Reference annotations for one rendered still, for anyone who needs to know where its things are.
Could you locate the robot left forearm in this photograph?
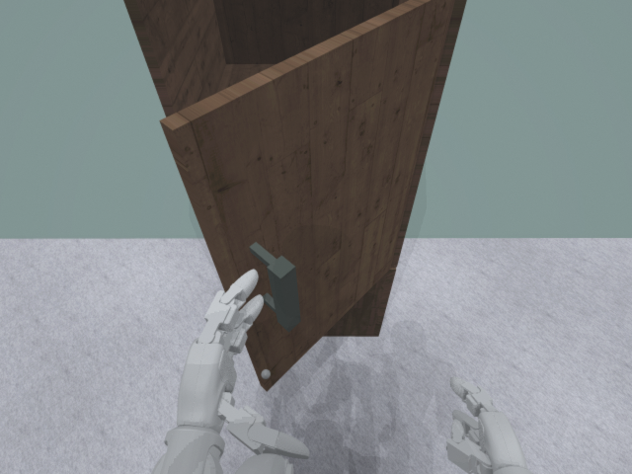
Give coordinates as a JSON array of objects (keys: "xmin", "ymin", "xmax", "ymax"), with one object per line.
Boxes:
[{"xmin": 151, "ymin": 426, "xmax": 225, "ymax": 474}]

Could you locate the left robot thigh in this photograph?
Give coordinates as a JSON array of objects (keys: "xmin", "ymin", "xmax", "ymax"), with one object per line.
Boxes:
[{"xmin": 234, "ymin": 453, "xmax": 293, "ymax": 474}]

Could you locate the handle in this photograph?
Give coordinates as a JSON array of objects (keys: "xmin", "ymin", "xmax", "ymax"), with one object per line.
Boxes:
[{"xmin": 249, "ymin": 242, "xmax": 301, "ymax": 333}]

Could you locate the left robot hand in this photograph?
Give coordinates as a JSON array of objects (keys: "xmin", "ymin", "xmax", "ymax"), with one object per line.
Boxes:
[{"xmin": 177, "ymin": 269, "xmax": 310, "ymax": 459}]

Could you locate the cupboard door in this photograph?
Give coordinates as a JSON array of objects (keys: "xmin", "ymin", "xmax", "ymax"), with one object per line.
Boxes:
[{"xmin": 160, "ymin": 0, "xmax": 455, "ymax": 391}]

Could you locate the right robot hand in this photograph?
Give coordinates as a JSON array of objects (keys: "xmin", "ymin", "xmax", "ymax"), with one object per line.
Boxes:
[{"xmin": 446, "ymin": 376, "xmax": 528, "ymax": 474}]

